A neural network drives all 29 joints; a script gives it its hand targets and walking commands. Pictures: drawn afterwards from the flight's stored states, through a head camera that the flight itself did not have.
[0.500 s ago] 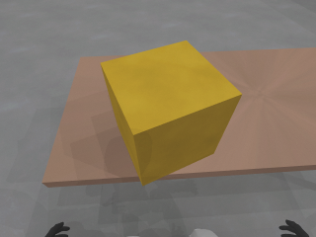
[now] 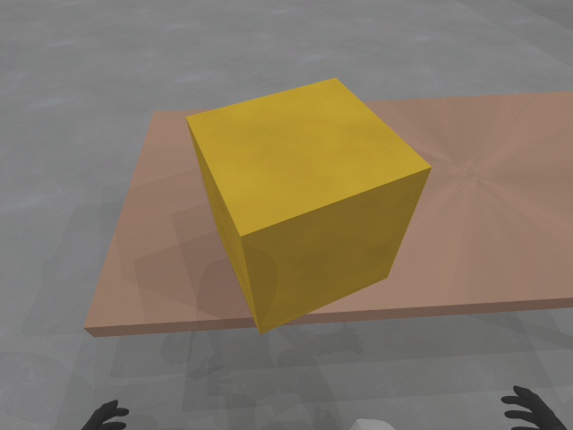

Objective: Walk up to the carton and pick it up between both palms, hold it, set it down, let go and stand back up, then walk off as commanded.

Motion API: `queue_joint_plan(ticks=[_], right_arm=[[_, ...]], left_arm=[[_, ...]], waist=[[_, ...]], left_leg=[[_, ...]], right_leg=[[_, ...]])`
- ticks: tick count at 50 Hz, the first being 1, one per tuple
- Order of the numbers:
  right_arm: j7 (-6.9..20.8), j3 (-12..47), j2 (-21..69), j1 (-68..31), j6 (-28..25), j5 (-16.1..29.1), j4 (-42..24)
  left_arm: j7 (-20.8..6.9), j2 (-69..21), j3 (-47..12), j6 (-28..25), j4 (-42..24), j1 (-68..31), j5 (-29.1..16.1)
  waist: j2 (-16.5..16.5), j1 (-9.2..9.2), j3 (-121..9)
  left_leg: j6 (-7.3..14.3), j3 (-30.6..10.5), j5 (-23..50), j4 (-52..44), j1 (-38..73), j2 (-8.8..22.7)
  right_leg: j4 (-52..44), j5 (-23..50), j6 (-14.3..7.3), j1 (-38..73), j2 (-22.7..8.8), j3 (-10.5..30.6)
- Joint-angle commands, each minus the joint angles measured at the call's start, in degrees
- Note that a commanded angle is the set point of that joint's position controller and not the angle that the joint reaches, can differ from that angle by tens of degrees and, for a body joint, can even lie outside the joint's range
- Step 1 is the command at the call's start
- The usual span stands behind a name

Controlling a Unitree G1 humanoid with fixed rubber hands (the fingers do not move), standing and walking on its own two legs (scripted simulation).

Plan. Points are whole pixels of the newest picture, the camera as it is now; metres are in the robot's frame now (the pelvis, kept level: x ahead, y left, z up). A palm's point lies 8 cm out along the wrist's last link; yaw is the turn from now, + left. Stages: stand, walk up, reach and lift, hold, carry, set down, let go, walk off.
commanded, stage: walk up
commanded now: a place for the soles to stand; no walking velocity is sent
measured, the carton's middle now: (297, 206) +0.42 +0.01 +0.05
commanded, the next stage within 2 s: reach and lift in 0.50 s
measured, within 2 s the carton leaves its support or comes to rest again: neither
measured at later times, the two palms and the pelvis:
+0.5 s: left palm out of the picture +0.10 +0.30 -0.09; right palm out of the picture +0.10 -0.33 -0.08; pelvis +0.00 +0.00 +0.00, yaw +0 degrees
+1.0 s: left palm (114, 394) +0.17 +0.26 -0.03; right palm out of the picture +0.13 -0.34 -0.05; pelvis +0.00 -0.03 +0.02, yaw -1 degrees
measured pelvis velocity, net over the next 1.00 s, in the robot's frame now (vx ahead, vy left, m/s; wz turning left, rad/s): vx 0.00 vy -0.03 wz -0.01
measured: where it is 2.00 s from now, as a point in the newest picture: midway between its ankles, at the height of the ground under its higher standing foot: outside the picture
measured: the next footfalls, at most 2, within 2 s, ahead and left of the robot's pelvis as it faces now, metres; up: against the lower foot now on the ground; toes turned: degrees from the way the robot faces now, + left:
none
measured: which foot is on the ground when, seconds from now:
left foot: down 0.00-1.00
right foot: down 0.00-1.00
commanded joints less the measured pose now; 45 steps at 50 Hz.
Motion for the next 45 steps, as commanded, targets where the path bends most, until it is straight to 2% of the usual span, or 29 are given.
queue_joint_plan(ticks=[1, 2, 3, 4, 7, 9, 10, 11, 14, 17, 18, 19, 22, 23, 25, 26, 27, 28, 31, 33, 34, 37, 38, 39, 40, 41, 42, 44, 45], right_arm=[[-0.3, -1.3, -10.3, -0.9, -0.8, -0.3, -1.5], [-0.5, -1.4, -11.0, -0.5, -0.9, -0.5, -2.1], [-0.4, -1.4, -11.5, -1.7, -1.0, -0.4, -2.2], [-0.4, -1.3, -10.1, -0.6, -0.9, -0.6, -2.8], [-0.7, -1.5, -11.0, 1.5, -1.2, -0.9, -1.4], [-0.9, -1.8, -11.2, -2.2, -1.5, -0.7, -2.4], [-0.7, -1.6, -11.2, -0.5, -1.6, -0.6, -2.2], [-0.9, -1.6, -11.2, 0.2, -1.6, -0.2, -1.7], [-0.9, -1.3, -11.4, -0.1, -1.5, -0.5, -2.1], [-1.0, -1.5, -12.1, -0.2, -1.7, -0.8, -2.4], [-1.1, -1.8, -12.0, -0.2, -1.8, -0.6, -2.2], [-1.1, -1.5, -12.9, -1.2, -1.8, -0.8, -2.2], [-0.9, -1.4, -11.3, -0.4, -1.6, -0.7, -2.7], [-1.0, -1.6, -10.7, 0.5, -1.3, -0.6, -2.2], [-1.1, -1.4, -11.6, -1.2, -1.3, -0.7, -3.3], [2.2, -8.6, -3.8, -16.1, -12.6, -7.4, 4.0], [3.2, -10.4, -8.4, -11.9, -13.8, -7.5, 5.9], [3.7, -10.2, -8.5, -10.8, -13.9, -6.2, 5.6], [4.1, -9.5, -9.6, -9.3, -13.5, -3.3, 1.9], [3.8, -10.3, -10.1, -6.4, -14.1, -2.9, 0.2], [3.7, -9.1, -9.7, -5.4, -13.9, -2.4, -0.8], [4.2, -7.7, -9.4, -4.6, -14.4, -0.5, -3.0], [4.0, -7.5, -9.3, -3.2, -14.0, -0.2, -4.4], [4.0, -6.7, -8.4, -3.8, -13.9, 0.0, -6.2], [4.4, -6.7, -8.5, -4.0, -14.3, -0.2, -8.0], [4.7, -7.0, -7.8, -2.5, -13.7, 0.0, -8.3], [5.0, -7.2, -7.6, -3.9, -13.9, 0.5, -9.2], [6.3, -6.5, -7.5, -2.6, -13.3, 2.0, -9.1], [6.6, -6.0, -8.0, -1.4, -12.7, 1.8, -10.9]], left_arm=[[1.1, 13.2, 3.2, -1.2, 1.3, -5.8, 0.3], [0.9, 13.6, 3.4, -0.7, 0.0, -4.4, 0.3], [0.6, 13.7, 3.5, -0.7, 0.7, -4.9, 0.7], [0.6, 13.6, 3.5, -0.6, -0.5, -4.5, 0.4], [0.8, 14.0, 3.9, -0.3, -0.2, -5.0, 0.4], [0.8, 12.5, 3.5, -0.4, 0.5, -4.6, 0.2], [0.8, 13.5, 3.4, -0.5, 0.6, -4.8, 0.7], [0.8, 13.7, 4.0, -0.5, 0.8, -4.2, 0.6], [0.9, 14.1, 3.6, -0.4, 0.5, -4.4, 0.2], [0.8, 12.6, 3.0, -0.1, -0.4, -4.5, 0.1], [0.9, 12.5, 3.3, -0.2, -0.6, -4.6, -0.1], [0.9, 11.6, 3.1, -0.3, 0.1, -3.8, 0.0], [0.6, 11.9, 3.0, -0.2, -0.2, -3.3, 0.2], [0.8, 13.2, 3.4, -0.2, -0.4, -4.6, 0.4], [0.8, 12.4, 3.6, -0.2, -0.5, -4.3, 0.0], [2.7, 5.3, 2.5, 14.7, -9.5, -24.4, 0.8], [2.9, 3.8, 3.0, 19.6, -13.2, -22.5, 1.5], [2.7, 2.8, 2.7, 21.4, -16.2, -22.5, 2.2], [3.5, 4.8, 5.7, 22.3, -22.6, -20.0, 0.3], [3.6, 4.1, 5.5, 22.2, -23.3, -16.0, 0.8], [3.4, 3.2, 5.7, 22.6, -23.2, -13.3, 1.0], [3.7, 3.0, 6.3, 21.4, -26.1, -12.9, 0.6], [3.1, 3.2, 7.4, 21.7, -23.1, -9.8, 1.9], [2.8, 2.9, 7.2, 21.5, -22.9, -11.2, 1.3], [3.0, 3.2, 7.7, 20.6, -23.9, -10.7, 1.8], [3.6, 2.9, 7.9, 19.7, -26.4, -11.0, 1.8], [4.0, 2.4, 7.7, 19.8, -26.2, -12.0, 1.3], [4.6, 1.6, 8.0, 18.5, -27.8, -11.0, 0.5], [4.9, -0.2, 7.7, 18.3, -27.7, -10.1, 0.4]], waist=[[0.2, -0.32, -2.9], [-2.2, -0.32, -2.9], [-2.4, 0.27, -0.4], [-1.9, -0.08, -2.2], [-1.1, -0.75, -3.3], [1.1, 0.41, -3.0], [0.9, 0.42, -1.7], [-2.7, 0.21, -2.3], [-3.6, -0.71, -5.6], [2.1, -0.70, -1.6], [2.2, -0.16, -3.8], [-0.9, 1.05, -3.4], [1.0, 0.55, -3.2], [-2.1, -0.83, -3.2], [-0.4, 0.15, -4.3], [3.2, -2.62, 5.5], [4.7, -3.01, 5.0], [3.7, -3.42, 1.1], [1.8, -2.71, -5.2], [-1.1, -1.89, -8.5], [-1.1, -0.86, -7.3], [-0.4, -0.83, -7.5], [-2.1, 0.55, -7.5], [-3.2, 0.38, -4.3], [-3.7, 1.57, -3.8], [-2.6, 0.24, -4.1], [-0.6, 1.19, -3.2], [0.7, 0.99, -4.2], [-1.2, 1.01, -5.3]], left_leg=[[3.7, -7.3, 6.5, -13.0, 0.2, 4.8], [3.9, -7.7, 4.8, -12.1, 1.5, 4.6], [3.9, -7.1, 3.0, -11.6, -2.2, 4.0], [3.6, -7.3, 2.2, -12.6, -1.0, 4.2], [4.0, -9.8, 4.6, -13.4, 0.3, 4.9], [4.6, -9.8, 7.7, -14.0, -0.4, 5.8], [3.8, -9.0, 9.4, -12.8, -0.5, 5.9], [4.1, -8.9, 11.1, -11.9, 0.2, 5.6], [3.3, -5.8, 8.8, -9.5, 1.8, 3.1], [4.7, -9.9, 12.4, -12.4, 2.7, 6.2], [5.5, -12.3, 12.2, -14.1, 2.4, 7.6], [5.5, -11.3, 13.2, -13.5, 0.8, 7.5], [4.2, -8.5, 10.7, -11.2, 0.7, 5.6], [4.0, -8.4, 8.3, -11.5, 0.3, 5.1], [4.7, -9.4, 7.6, -11.5, 1.1, 5.7], [-2.5, 2.6, 1.4, -12.5, -15.7, 2.2], [-0.5, 1.3, -0.5, -12.3, -18.4, 5.0], [-0.2, 1.9, 0.0, -12.5, -15.8, 5.8], [-0.5, 2.8, 6.1, -11.9, -6.9, 4.2], [-0.4, 2.5, 11.3, -12.7, -2.4, 3.9], [-0.7, 2.9, 13.7, -13.4, -0.9, 3.2], [-2.1, 2.7, 20.7, -13.9, 4.4, 1.0], [-2.0, 3.5, 21.8, -13.9, 4.3, 0.3], [-1.3, 3.8, 20.3, -15.3, 3.1, -0.4], [-1.1, 4.0, 17.3, -16.7, 3.9, -0.6], [-1.6, 4.1, 18.3, -17.1, 4.9, -0.8], [-1.6, 4.2, 17.8, -18.3, 3.8, -0.3], [-1.9, 4.1, 18.8, -20.1, 4.7, -0.5], [-1.6, 3.8, 17.5, -21.1, 7.0, -0.1]], right_leg=[[-9.4, 0.4, -5.9, 6.2, -3.5, 7.5], [-9.6, -2.5, -6.2, 3.8, -3.0, 7.4], [-10.6, -3.6, -6.1, 4.2, -2.9, 7.3], [-10.3, -4.4, -6.8, 5.1, -3.7, 8.7], [-7.4, -2.4, -6.4, 5.0, -3.1, 6.6], [-5.7, 2.7, -4.9, 5.7, -1.8, 4.4], [-6.4, 3.9, -5.3, 5.3, -2.4, 6.0], [-5.4, 6.2, -6.3, 6.8, -2.5, 5.6], [-9.5, 4.9, -7.9, 7.0, -5.5, 9.7], [-4.9, 7.3, -6.0, 2.2, -2.1, 4.2], [-3.0, 7.4, -5.0, 4.3, -1.0, 3.7], [-4.6, 8.6, -4.8, 7.5, -1.5, 3.2], [-6.7, 5.3, -5.9, 5.7, -2.4, 4.5], [-6.3, 4.6, -6.8, 6.0, -3.2, 5.9], [-6.3, 4.5, -6.4, 5.3, -2.6, 5.9], [-2.6, -0.3, -4.3, 4.1, 3.2, -4.4], [1.8, 3.1, -4.2, 9.5, 4.3, -6.4], [1.8, 5.9, -3.7, 13.0, 5.2, -7.0], [-3.0, 9.2, -3.4, 14.7, 3.7, -4.9], [-5.3, 14.1, -3.2, 16.6, 4.5, -5.9], [-6.8, 16.0, -3.0, 18.2, 4.6, -5.7], [-10.4, 17.8, -2.9, 18.5, 4.3, -4.9], [-11.3, 19.0, -2.5, 19.7, 4.4, -5.0], [-12.6, 17.9, -2.4, 20.2, 4.4, -4.0], [-13.7, 15.4, -2.0, 19.9, 4.4, -3.8], [-14.5, 15.6, -2.4, 19.9, 4.0, -3.6], [-14.9, 14.9, -2.7, 20.8, 4.0, -3.5], [-16.2, 15.4, -2.2, 22.0, 4.1, -3.2], [-16.5, 14.9, -2.2, 21.2, 4.5, -3.5]])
